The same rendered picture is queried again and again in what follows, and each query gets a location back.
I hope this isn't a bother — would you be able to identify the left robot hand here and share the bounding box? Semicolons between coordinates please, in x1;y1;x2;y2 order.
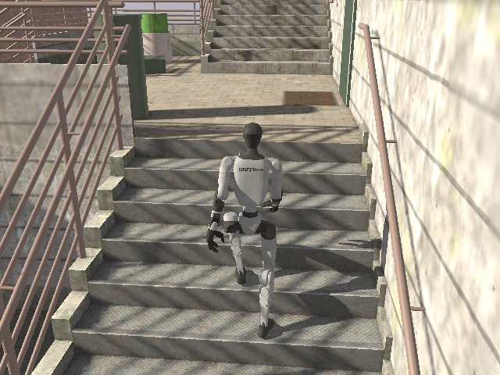
206;229;224;253

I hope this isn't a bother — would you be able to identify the left robot forearm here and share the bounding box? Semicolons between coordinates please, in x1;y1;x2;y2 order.
209;188;225;230

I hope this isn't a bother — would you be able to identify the robot right shin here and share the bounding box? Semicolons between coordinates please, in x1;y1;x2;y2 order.
259;272;274;327

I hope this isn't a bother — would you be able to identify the right robot upper arm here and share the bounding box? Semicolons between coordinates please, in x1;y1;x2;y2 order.
268;157;283;199

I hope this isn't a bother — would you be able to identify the humanoid robot head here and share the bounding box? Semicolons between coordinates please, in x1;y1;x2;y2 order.
238;123;265;160

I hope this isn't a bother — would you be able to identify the right robot hand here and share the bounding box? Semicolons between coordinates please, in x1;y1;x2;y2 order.
261;200;279;213

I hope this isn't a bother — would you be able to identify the left robot upper arm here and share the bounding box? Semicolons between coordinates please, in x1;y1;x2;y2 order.
217;156;236;201

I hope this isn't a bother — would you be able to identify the right robot forearm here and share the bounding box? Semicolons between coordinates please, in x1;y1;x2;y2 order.
270;189;283;207

